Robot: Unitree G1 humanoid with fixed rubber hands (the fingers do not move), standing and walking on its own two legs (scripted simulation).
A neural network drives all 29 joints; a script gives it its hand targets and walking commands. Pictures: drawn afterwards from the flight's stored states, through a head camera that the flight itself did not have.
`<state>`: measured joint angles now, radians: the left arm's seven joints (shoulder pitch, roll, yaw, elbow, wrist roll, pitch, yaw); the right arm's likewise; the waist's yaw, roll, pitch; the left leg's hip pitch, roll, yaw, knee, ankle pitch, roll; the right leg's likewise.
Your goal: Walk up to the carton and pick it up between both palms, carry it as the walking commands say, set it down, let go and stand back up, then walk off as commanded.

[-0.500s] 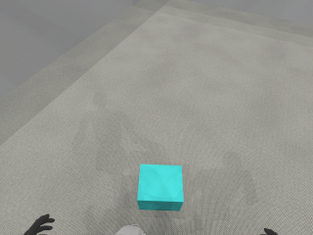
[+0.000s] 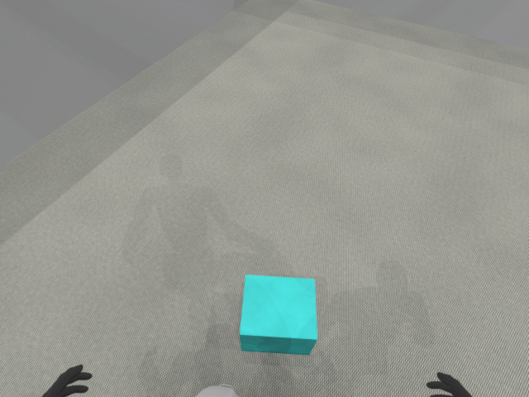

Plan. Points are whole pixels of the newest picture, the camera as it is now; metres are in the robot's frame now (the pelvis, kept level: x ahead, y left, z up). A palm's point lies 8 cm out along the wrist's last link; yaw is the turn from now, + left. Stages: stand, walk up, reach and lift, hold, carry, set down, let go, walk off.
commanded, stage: walk up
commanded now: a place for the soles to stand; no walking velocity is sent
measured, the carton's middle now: (277, 315) +0.46 -0.05 -0.65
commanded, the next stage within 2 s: reach and lift in 0.52 s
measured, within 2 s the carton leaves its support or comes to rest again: neither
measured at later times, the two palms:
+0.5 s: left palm out of the picture +0.11 +0.32 -0.08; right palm out of the picture +0.12 -0.31 -0.09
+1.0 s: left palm (113, 337) +0.22 +0.26 -0.10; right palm (430, 340) +0.23 -0.28 -0.10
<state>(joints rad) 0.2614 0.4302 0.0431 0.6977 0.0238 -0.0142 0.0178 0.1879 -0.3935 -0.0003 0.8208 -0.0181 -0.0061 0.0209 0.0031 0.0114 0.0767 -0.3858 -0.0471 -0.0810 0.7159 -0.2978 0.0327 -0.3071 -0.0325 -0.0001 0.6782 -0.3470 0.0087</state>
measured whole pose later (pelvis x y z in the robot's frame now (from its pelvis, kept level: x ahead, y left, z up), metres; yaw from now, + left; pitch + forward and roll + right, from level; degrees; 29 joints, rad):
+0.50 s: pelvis +0.01 +0.00 +0.00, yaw +0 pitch -1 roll -1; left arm 0.26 0.43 0.04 0.70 0.02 -0.02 0.02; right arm 0.17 -0.41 0.00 0.82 -0.02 -0.01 0.02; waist 0.00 0.01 0.07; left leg -0.39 -0.04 -0.08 0.72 -0.30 0.03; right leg -0.31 -0.03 0.00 0.68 -0.35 0.01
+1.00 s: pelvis +0.03 -0.02 -0.01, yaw -1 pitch +7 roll +0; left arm 0.03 0.37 0.09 0.61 0.01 0.03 -0.03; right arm -0.05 -0.27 -0.08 0.66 -0.07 0.01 0.04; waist 0.00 -0.02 0.17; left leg -0.53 -0.03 -0.06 0.74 -0.33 -0.01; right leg -0.49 -0.02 0.02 0.77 -0.38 0.03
